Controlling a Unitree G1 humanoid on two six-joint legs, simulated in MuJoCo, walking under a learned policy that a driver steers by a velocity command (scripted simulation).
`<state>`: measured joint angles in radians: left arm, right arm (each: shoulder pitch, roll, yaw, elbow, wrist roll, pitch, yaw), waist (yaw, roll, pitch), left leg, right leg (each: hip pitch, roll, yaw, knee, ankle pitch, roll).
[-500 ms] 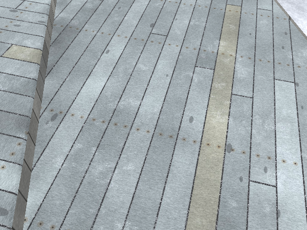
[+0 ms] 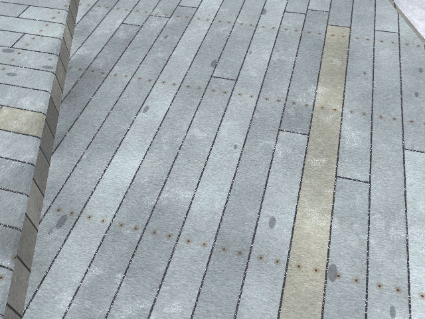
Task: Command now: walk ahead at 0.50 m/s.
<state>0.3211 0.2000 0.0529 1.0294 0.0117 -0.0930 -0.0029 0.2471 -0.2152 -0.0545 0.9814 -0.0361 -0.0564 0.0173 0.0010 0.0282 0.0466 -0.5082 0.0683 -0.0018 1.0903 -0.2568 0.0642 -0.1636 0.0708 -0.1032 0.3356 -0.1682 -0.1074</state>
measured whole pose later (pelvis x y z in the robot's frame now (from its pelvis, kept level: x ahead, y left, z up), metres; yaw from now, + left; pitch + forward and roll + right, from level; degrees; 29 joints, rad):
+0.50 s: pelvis +0.27 +0.05 -0.01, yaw +0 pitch -1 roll +0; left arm 0.32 0.20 0.05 1.03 0.02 -0.08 0.00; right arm 0.21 -0.21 -0.06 0.99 -0.02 -0.08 0.01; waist 0.02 -0.02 0.06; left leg -0.26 -0.05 0.12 0.43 -0.16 0.10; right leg -0.37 -0.02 -0.01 1.16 -0.31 -0.08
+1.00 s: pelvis +0.54 +0.01 -0.02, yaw +0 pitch +0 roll +0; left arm 0.09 0.20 0.05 0.92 0.03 -0.08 -0.01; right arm 0.41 -0.19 -0.04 1.07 -0.01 -0.08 -0.01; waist -0.03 0.02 0.07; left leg -0.19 -0.02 0.02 1.04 -0.42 0.08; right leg -0.39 0.03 -0.11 0.55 -0.17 -0.10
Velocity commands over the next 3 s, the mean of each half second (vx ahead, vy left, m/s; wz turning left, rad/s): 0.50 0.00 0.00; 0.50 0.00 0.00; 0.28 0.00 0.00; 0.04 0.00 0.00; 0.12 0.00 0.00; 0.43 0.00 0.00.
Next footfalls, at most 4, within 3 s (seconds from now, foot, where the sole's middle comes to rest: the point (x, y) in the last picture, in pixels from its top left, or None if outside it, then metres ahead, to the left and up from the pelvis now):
0.34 left None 0.35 0.12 -0.78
0.92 right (248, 269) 0.66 -0.06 -0.78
1.40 left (200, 219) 0.85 0.10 -0.78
1.70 right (257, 238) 0.77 -0.10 -0.78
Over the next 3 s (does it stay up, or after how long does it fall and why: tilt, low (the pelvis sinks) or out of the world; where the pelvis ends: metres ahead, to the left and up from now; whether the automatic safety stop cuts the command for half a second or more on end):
stays up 1.06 0.03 -0.03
